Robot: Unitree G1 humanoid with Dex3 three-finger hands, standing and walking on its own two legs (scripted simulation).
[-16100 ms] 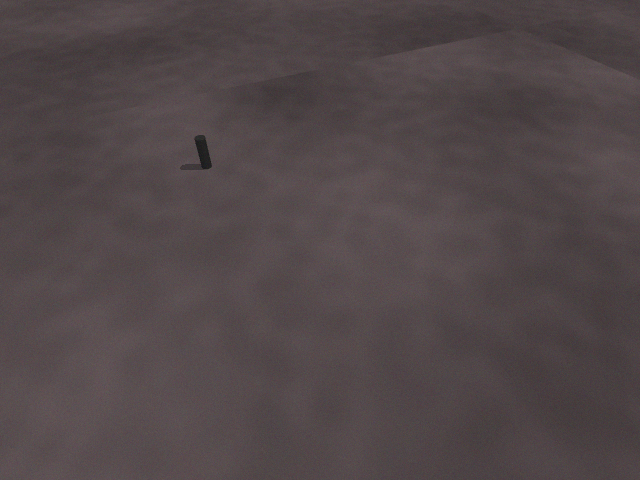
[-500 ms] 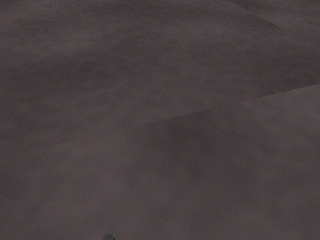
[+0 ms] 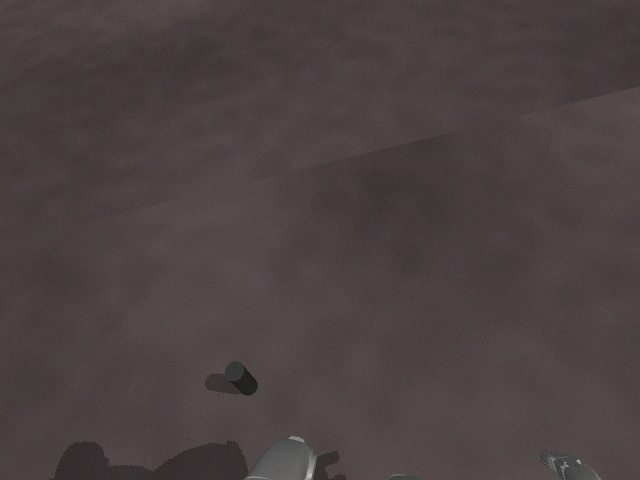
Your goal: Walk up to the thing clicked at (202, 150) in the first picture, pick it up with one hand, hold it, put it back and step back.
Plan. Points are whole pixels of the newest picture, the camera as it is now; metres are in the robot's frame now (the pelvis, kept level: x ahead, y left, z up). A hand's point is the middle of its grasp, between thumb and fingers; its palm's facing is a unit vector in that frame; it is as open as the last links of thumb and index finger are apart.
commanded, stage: walk up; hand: left
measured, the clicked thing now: (242, 379) +0.42 +0.29 -0.68
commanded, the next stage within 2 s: none
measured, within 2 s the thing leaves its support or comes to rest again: neither
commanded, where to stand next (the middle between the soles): +0.07 +0.08 m, yaw +0 degrees
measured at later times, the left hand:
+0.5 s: hand out of the picture -0.10 +0.35 -0.16, palm faces +0.13 -0.90 -0.41, open 7.3 cm
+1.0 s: hand out of the picture -0.24 +0.33 -0.13, palm faces -0.02 -0.91 -0.41, open 7.4 cm
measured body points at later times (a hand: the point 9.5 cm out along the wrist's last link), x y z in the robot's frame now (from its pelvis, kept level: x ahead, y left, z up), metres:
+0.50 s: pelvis -0.17 +0.06 -0.01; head -0.15 +0.08 +0.44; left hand -0.11 +0.39 -0.13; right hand -0.05 -0.25 -0.11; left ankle -0.15 +0.15 -0.73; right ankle -0.13 -0.09 -0.64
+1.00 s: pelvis -0.26 +0.06 +0.01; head -0.25 +0.04 +0.46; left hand -0.24 +0.38 -0.10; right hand -0.20 -0.26 -0.12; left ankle -0.23 +0.21 -0.67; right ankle -0.28 -0.06 -0.73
